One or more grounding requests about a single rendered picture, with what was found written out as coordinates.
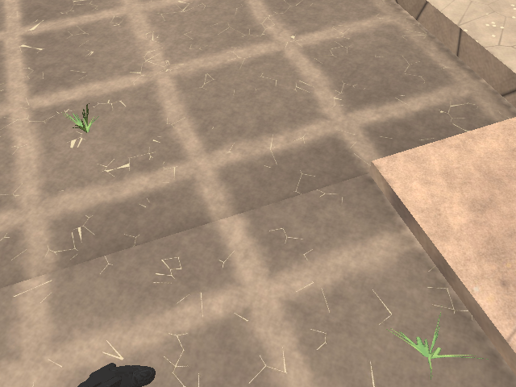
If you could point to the left robot hand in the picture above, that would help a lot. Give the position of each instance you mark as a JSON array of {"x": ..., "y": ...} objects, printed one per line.
[{"x": 122, "y": 376}]

